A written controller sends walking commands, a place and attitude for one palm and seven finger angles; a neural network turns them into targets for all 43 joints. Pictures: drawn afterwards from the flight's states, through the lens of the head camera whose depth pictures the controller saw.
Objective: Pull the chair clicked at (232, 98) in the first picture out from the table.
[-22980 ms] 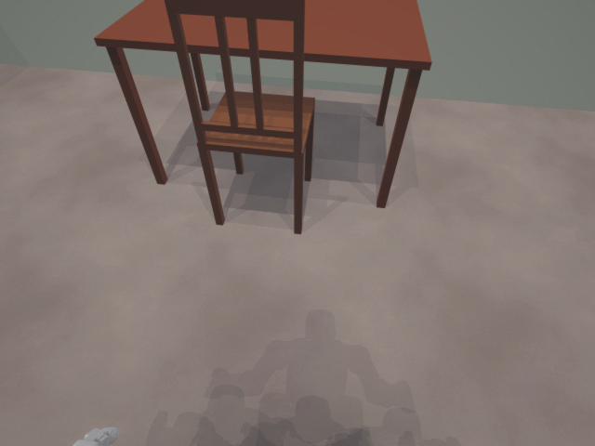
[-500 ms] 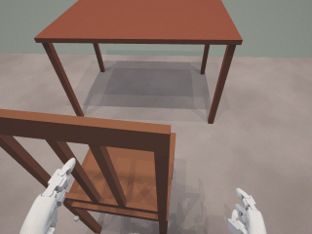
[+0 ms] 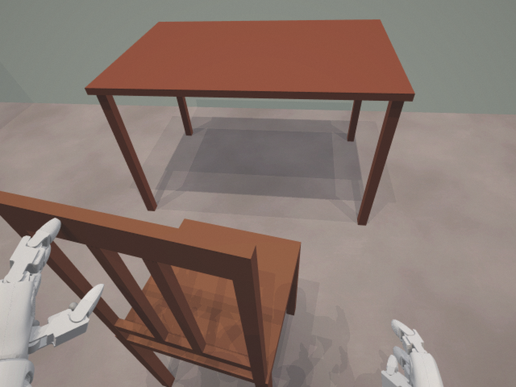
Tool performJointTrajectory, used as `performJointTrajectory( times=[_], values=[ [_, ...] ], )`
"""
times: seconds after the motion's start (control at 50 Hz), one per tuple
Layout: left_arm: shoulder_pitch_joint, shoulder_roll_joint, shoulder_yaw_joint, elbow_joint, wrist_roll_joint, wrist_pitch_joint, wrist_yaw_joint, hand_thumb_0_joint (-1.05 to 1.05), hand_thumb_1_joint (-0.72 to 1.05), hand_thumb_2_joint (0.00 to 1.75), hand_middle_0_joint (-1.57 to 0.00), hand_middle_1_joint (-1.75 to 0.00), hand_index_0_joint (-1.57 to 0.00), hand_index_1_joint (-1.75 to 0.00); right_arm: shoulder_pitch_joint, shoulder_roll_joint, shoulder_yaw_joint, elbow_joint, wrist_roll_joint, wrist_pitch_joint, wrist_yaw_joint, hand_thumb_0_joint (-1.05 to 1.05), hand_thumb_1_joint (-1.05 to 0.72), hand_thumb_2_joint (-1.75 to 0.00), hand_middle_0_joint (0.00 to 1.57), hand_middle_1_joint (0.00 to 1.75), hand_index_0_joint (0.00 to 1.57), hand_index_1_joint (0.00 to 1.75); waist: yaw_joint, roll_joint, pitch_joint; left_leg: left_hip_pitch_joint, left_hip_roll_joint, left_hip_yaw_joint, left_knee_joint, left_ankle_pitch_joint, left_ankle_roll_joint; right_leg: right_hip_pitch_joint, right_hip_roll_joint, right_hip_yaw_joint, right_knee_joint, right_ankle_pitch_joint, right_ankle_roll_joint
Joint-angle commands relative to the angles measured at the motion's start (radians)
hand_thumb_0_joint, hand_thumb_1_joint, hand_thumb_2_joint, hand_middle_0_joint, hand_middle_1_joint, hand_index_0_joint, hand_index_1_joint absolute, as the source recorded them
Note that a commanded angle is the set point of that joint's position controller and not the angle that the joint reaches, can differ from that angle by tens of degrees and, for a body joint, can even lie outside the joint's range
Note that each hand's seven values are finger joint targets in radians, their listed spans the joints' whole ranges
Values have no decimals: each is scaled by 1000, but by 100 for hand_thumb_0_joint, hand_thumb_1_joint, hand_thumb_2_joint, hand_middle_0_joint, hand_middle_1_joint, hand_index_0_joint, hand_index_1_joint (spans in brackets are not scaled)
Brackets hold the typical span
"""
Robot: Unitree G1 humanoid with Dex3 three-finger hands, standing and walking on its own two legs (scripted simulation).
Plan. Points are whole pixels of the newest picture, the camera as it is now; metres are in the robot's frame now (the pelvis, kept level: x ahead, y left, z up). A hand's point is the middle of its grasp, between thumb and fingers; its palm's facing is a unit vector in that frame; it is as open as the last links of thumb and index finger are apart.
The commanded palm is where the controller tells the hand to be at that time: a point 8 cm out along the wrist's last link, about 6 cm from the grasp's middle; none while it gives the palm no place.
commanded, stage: draw the hand back to the body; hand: left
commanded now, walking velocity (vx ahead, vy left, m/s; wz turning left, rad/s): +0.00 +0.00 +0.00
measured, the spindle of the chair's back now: (136, 298) +0.26 +0.27 -0.05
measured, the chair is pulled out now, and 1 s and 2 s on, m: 0.61 0.59 0.59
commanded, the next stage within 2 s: step back with the hand held close in 0.48 s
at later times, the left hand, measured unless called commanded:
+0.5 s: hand (63, 254) +0.20 +0.26 +0.18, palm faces +0.49 -0.76 -0.42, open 7.5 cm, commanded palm +0.15 +0.30 +0.18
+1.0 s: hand (48, 273) +0.18 +0.27 +0.17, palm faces +0.37 -0.76 -0.53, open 7.4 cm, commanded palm +0.12 +0.31 +0.19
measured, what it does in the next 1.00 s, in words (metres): stands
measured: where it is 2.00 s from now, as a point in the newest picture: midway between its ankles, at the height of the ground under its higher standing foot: outside the picture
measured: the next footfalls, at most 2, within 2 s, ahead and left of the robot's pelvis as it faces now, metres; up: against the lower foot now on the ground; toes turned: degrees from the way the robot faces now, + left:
none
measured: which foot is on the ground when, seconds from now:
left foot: down 0.00-1.00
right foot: down 0.00-1.00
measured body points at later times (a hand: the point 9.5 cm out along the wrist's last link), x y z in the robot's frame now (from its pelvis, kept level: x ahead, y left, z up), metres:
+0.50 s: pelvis +0.01 +0.00 +0.01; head +0.00 -0.03 +0.46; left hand +0.17 +0.30 +0.20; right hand +0.20 -0.23 -0.08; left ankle -0.02 +0.14 -0.73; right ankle +0.00 -0.12 -0.73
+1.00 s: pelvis -0.03 +0.02 +0.01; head -0.02 +0.00 +0.46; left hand +0.15 +0.31 +0.20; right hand +0.13 -0.23 -0.08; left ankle -0.02 +0.14 -0.73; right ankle +0.00 -0.12 -0.73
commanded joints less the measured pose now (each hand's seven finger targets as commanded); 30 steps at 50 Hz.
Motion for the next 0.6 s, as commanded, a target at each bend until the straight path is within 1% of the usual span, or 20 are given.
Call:
performJointTrajectory(
  times=[0.0, 0.02, 0.06, 0.08, 0.1, 0.12, 0.14, 0.18, 0.22, 0.24, 0.3, 0.34, 0.38, 0.4, 0.42, 0.46, 0.48, 0.5, 0.54, 0.58],
  values=[
    [-223, 212, 191, -275, -3, -101, 29, 0, 75, 83, -18, -27, -18, -27, -130, -94, -34, -144, -5, -59, 5, 0, -90, -90, 20, 30, 20, 30, -20, -7, -61, 8, 10, 5, -136, 257, 36, 51, -24, 21, -127, 219, -32],
    [-229, 205, 195, -260, -6, -102, 26, 0, 79, 85, -19, -28, -19, -28, -131, -94, -32, -142, -8, -58, 6, 0, -90, -90, 20, 30, 20, 30, -21, -12, -64, 20, 9, 12, -143, 268, 38, 59, -23, 21, -127, 236, -28],
    [-266, 227, 226, -264, -8, -106, 25, 0, 86, 88, -19, -29, -19, -29, -133, -95, -35, -139, -7, -54, 12, 0, -90, -90, 20, 30, 20, 30, -17, 20, -86, 49, 9, 17, -153, 298, 38, 76, -26, 24, -131, 268, -27],
    [-272, 224, 235, -243, -9, -106, 24, 0, 90, 90, -20, -30, -20, -30, -134, -94, -34, -132, -9, -49, 15, 0, -90, -90, 20, 30, 20, 30, -15, 4, -73, 45, 12, 16, -160, 308, 35, 80, -25, 18, -130, 274, -27],
    [-239, 194, 222, -191, -10, -99, 16, 0, 90, 90, -20, -30, -20, -30, -139, -92, -37, -127, -9, -42, 19, 0, -90, -90, 20, 30, 20, 30, -14, -4, -55, 35, 12, 16, -162, 329, 32, 88, -23, 19, -137, 293, -30],
    [-188, 152, 202, -122, -15, -93, 7, 0, 90, 90, -20, -30, -20, -30, -137, -84, -37, -125, -8, -28, 26, 0, -90, -90, 20, 30, 20, 30, -15, -43, -40, 38, 14, 25, -162, 344, 36, 86, -23, 14, -140, 316, -24],
    [-168, 133, 188, -101, -20, -90, -3, 0, 90, 90, -20, -30, -20, -30, -142, -87, -43, -129, -7, -12, 31, 0, -90, -90, 20, 30, 20, 30, -15, -94, -33, 36, 18, 29, -164, 359, 39, 89, -22, 11, -142, 339, -21],
    [-189, 159, 197, -152, -19, -93, -10, 0, 90, 90, -20, -30, -20, -30, -151, -93, -50, -140, -8, 3, 37, 0, -90, -90, 20, 30, 20, 30, -14, -78, -74, 57, 18, 40, -165, 367, 44, 109, -28, 18, -146, 365, -16],
    [-187, 153, 191, -156, -18, -91, -14, 0, 90, 90, -20, -30, -20, -30, -154, -88, -48, -144, -7, 17, 40, 0, -90, -90, 20, 30, 20, 30, -14, -44, -67, 56, 17, 43, -172, 372, 41, 114, -27, 20, -154, 364, -18],
    [-188, 151, 187, -161, -19, -91, -14, 0, 90, 90, -20, -30, -20, -30, -154, -90, -48, -145, -7, 22, 39, 0, -90, -90, 20, 30, 20, 30, -15, -55, -65, 59, 18, 39, -176, 372, 41, 110, -24, 19, -155, 356, -18],
    [-189, 175, 210, -173, -14, -89, -10, 0, 90, 90, -20, -30, -20, -30, -158, -91, -52, -146, -8, 28, 39, 0, -90, -90, 20, 30, 20, 30, -11, -44, -83, 63, 16, 43, -177, 389, 43, 131, -27, 23, -159, 382, -20],
    [-183, 158, 197, -167, -12, -88, -12, 0, 90, 90, -20, -30, -20, -30, -153, -86, -54, -145, -7, 35, 39, 0, -90, -90, 20, 30, 20, 30, -14, -41, -79, 78, 21, 48, -178, 400, 44, 125, -30, 22, -163, 388, -18],
    [-196, 168, 202, -170, -11, -91, -10, 0, 90, 90, -20, -30, -20, -30, -155, -90, -55, -147, -7, 40, 37, 0, -90, -90, 20, 30, 20, 30, -14, -63, -77, 79, 21, 46, -184, 377, 46, 121, -29, 20, -170, 361, -17],
    [-202, 164, 198, -162, -12, -86, -12, 0, 90, 90, -20, -30, -20, -30, -166, -91, -54, -144, -5, 43, 36, 0, -90, -90, 20, 30, 20, 30, -16, -42, -54, 67, 21, 44, -186, 367, 44, 114, -27, 26, -177, 347, -20],
    [-204, 164, 198, -168, -9, -89, -11, 0, 90, 90, -20, -30, -20, -30, -158, -88, -51, -145, -7, 42, 35, 0, -90, -90, 20, 30, 20, 30, -14, -18, -57, 71, 20, 46, -190, 366, 44, 118, -30, 22, -176, 344, -20],
    [-193, 167, 204, -159, -11, -92, -9, 0, 90, 90, -20, -30, -20, -30, -157, -89, -55, -144, -6, 45, 35, 0, -90, -90, 20, 30, 20, 30, -12, -52, -60, 73, 23, 42, -195, 354, 44, 116, -29, 19, -177, 325, -20],
    [-192, 166, 200, -166, -10, -94, -10, 0, 90, 90, -20, -30, -20, -30, -161, -91, -56, -146, -5, 45, 34, 0, -90, -90, 20, 30, 20, 30, -12, -55, -64, 78, 24, 43, -194, 351, 45, 113, -28, 22, -178, 318, -19],
    [-196, 175, 212, -162, -10, -90, -10, 0, 90, 90, -20, -30, -20, -30, -165, -92, -56, -145, -6, 45, 34, 0, -90, -90, 20, 30, 20, 30, -11, -32, -57, 68, 22, 42, -194, 346, 43, 118, -28, 26, -183, 317, -23],
    [-184, 162, 204, -146, -12, -93, -11, 0, 90, 90, -20, -30, -20, -30, -165, -89, -56, -142, -5, 47, 34, 0, -90, -90, 20, 30, 20, 30, -12, -56, -47, 68, 27, 43, -199, 334, 44, 111, -29, 22, -186, 303, -20],
    [-245, 172, 197, -169, -11, -99, -11, 0, 90, 90, -20, -30, -20, -30, -168, -96, -54, -147, -5, 45, 33, 0, -90, -90, 20, 30, 20, 30, -17, -57, -46, 67, 24, 40, -203, 301, 46, 101, -29, 26, -194, 265, -19]
  ],
)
